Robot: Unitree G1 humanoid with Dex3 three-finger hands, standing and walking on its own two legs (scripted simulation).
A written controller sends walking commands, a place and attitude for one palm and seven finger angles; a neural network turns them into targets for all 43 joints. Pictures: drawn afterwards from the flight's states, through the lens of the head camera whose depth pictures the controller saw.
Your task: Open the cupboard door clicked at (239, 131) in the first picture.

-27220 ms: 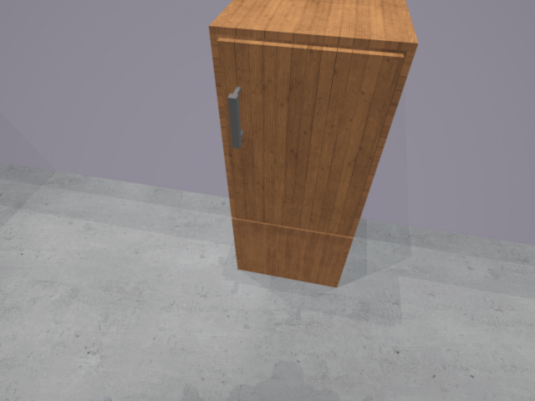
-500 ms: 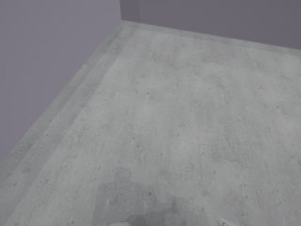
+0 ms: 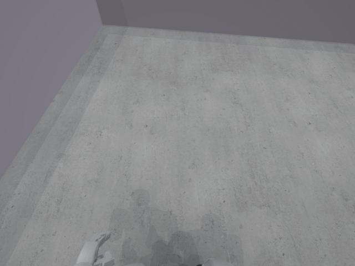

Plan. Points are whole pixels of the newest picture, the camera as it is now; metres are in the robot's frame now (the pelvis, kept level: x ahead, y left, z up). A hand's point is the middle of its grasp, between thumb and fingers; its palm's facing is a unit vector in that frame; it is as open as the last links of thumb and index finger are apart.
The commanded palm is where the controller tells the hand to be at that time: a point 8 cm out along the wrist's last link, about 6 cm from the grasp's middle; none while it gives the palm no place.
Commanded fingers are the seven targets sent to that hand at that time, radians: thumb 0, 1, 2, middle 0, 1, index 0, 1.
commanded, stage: turn to face it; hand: left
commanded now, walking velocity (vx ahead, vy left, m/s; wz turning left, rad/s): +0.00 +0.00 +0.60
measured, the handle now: out of the picture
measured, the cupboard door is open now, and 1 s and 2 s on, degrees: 49 49 49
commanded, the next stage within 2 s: none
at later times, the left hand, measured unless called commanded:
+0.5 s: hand out of the picture +0.13 +0.26 -0.16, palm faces +0.29 -0.92 -0.27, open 7.4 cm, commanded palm none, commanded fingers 0.00 0.90 0.90 -0.20 -0.30 -0.20 -0.30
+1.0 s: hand out of the picture +0.06 +0.15 -0.16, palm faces +0.58 -0.78 -0.24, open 7.3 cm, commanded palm none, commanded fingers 0.00 0.90 0.90 -0.20 -0.30 -0.20 -0.30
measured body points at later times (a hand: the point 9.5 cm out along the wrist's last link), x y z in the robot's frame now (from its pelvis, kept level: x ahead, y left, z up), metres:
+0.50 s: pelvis +0.09 +0.02 +0.01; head +0.14 +0.05 +0.45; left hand +0.11 +0.31 -0.14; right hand +0.24 -0.21 -0.13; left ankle +0.11 +0.12 -0.73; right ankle +0.09 -0.15 -0.65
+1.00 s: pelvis +0.13 -0.03 +0.00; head +0.19 +0.00 +0.45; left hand +0.03 +0.19 -0.15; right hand +0.38 -0.19 -0.14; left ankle +0.07 +0.07 -0.72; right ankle +0.15 -0.15 -0.73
